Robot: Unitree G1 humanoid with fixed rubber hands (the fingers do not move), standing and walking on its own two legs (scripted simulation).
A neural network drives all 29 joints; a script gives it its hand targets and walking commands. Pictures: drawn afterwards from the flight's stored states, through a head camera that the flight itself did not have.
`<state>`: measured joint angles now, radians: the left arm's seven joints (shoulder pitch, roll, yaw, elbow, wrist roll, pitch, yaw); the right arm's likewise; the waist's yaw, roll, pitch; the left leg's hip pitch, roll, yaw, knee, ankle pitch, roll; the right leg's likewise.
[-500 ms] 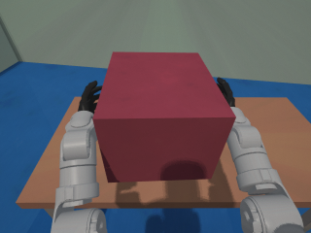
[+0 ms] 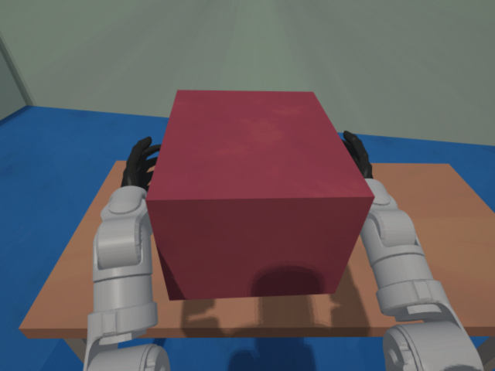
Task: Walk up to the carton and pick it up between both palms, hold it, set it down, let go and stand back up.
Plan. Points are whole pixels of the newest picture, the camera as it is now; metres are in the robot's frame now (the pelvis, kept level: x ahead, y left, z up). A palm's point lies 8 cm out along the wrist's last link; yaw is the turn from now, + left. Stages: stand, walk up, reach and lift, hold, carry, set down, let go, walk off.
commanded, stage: hold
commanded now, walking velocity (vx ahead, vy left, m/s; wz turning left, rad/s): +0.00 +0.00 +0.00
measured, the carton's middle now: (249, 183) +0.38 +0.00 +0.16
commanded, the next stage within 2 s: none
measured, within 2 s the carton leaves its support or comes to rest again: neither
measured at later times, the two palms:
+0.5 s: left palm (141, 185) +0.36 +0.17 +0.19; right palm (356, 182) +0.36 -0.17 +0.17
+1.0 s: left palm (137, 185) +0.36 +0.17 +0.18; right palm (352, 177) +0.36 -0.17 +0.18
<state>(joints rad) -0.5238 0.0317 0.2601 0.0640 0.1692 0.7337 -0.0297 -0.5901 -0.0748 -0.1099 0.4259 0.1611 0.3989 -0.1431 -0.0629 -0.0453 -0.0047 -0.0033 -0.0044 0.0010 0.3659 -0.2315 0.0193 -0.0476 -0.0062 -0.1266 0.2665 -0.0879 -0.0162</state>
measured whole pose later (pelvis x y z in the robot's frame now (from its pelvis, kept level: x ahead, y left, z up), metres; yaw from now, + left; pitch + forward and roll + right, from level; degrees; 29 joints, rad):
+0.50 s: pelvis -0.01 -0.01 +0.00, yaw +0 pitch -6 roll +0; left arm -0.62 0.06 0.27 0.19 0.17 0.70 -0.05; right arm -0.66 -0.05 -0.18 0.50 0.10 0.38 -0.13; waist -0.05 -0.05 0.01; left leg -0.05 -0.01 0.00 0.36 -0.21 0.02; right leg -0.11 -0.01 -0.13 0.30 -0.09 -0.02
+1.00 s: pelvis +0.00 +0.00 +0.00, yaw +0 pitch -6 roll -1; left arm -0.56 0.05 0.25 0.11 0.16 0.71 -0.04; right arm -0.62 -0.08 -0.12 0.43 0.16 0.41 -0.15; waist -0.06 -0.03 0.01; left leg -0.03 -0.01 -0.01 0.37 -0.23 0.02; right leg -0.08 -0.01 -0.13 0.28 -0.09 -0.01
